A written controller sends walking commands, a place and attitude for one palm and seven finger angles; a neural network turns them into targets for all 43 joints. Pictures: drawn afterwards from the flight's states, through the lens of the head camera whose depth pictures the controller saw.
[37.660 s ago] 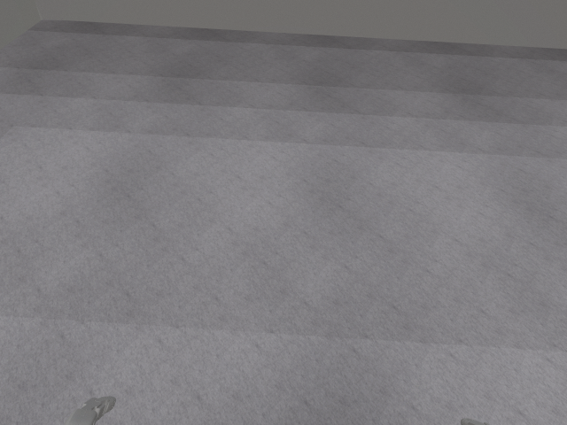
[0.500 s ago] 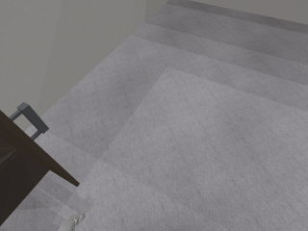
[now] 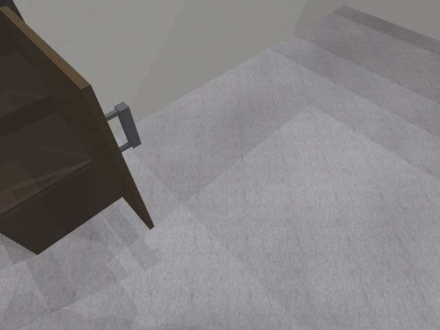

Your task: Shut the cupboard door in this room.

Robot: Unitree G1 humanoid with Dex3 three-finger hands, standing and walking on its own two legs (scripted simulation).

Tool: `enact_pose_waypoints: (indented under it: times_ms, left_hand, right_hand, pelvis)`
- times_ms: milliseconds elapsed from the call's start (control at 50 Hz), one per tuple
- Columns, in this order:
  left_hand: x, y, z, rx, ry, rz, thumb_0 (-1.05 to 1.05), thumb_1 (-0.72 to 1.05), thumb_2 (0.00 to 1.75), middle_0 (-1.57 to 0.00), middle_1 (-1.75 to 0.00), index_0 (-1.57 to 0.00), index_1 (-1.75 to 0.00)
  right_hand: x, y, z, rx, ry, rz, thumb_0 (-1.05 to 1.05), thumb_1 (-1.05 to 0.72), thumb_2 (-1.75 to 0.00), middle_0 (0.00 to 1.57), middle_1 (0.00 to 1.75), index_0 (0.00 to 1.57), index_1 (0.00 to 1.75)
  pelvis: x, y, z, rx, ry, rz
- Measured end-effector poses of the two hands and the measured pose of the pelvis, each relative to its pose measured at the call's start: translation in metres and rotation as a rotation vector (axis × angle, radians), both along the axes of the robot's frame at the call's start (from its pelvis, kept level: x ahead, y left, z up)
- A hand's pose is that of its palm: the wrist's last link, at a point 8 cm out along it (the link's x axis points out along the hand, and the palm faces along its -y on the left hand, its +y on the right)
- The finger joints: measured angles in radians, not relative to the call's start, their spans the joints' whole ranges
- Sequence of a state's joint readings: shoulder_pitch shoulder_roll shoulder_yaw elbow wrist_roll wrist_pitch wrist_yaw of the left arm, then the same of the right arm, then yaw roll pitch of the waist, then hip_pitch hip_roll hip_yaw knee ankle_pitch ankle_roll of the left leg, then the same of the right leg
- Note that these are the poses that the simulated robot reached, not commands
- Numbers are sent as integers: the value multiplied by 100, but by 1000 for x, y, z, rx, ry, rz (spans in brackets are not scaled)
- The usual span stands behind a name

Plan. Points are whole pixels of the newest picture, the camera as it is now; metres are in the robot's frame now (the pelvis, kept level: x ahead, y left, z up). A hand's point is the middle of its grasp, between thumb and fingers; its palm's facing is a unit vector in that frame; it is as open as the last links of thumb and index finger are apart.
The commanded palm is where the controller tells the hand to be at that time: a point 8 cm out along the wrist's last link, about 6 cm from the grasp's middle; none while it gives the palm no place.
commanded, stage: turn or walk to find it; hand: left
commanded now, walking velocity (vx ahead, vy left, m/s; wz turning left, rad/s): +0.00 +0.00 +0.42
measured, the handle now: (121, 130) +0.50 +0.28 +0.01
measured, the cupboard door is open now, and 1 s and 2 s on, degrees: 90 90 90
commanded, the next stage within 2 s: stand and wait in 0.46 s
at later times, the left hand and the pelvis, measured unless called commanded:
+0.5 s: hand out of the picture +0.06 +0.20 -0.15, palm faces +0.19 -0.94 -0.28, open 7.4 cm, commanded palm none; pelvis -0.01 -0.02 +0.00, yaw +11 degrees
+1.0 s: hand out of the picture -0.09 +0.16 -0.18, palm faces +0.37 -0.91 -0.21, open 7.4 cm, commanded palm none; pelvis -0.03 -0.02 +0.00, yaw +18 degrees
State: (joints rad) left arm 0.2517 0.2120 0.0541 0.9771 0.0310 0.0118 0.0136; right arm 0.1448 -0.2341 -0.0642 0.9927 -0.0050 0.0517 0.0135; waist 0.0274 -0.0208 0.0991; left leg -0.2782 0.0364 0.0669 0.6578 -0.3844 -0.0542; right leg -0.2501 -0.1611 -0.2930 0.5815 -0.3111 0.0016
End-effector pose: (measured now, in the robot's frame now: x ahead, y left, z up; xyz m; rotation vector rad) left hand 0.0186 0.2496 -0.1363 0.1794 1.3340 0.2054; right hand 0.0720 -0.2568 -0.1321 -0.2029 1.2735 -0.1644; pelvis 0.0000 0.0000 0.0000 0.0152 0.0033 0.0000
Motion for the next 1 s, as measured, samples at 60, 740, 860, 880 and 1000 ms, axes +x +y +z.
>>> enact_pose_waypoints:
  times_ms: [60, 740, 860, 880, 1000]
  left_hand:
    - [-20, 20, -14, -8, 42, 52, 0, 91, 90, -20, -30, -20, -30]
    - [-47, -49, 25, 34, -76, 219, 0, 92, 90, -20, -30, -20, -30]
    - [-94, -49, 7, -16, 4, 288, 0, 91, 90, -20, -30, -20, -30]
    - [-102, -47, 3, -25, 16, 303, 0, 91, 90, -20, -30, -20, -30]
    - [-133, -41, -9, -60, 77, 363, 0, 91, 90, -20, -30, -20, -30]
  right_hand:
    - [25, 18, 4, -18, -71, 53, 1, -91, -90, 20, 29, 20, 30]
    - [0, -17, -11, 52, 92, 188, 1, -91, -90, 20, 29, 20, 30]
    - [11, 4, -6, 28, 70, 249, 1, -91, -90, 20, 29, 20, 30]
    - [13, 9, -6, 24, 58, 260, 1, -91, -90, 20, 29, 20, 30]
    - [20, 38, 3, 18, 6, 307, 1, -92, -90, 20, 29, 20, 30]
  pelvis:
    - [-1, 12, -7, -3, -6, 27]
    - [-13, -38, 10, 33, -10, 257]
    - [-21, -29, 7, 6, -4, 278]
    - [-23, -26, 4, -3, -6, 287]
    - [-29, -17, 4, -3, -19, 314]
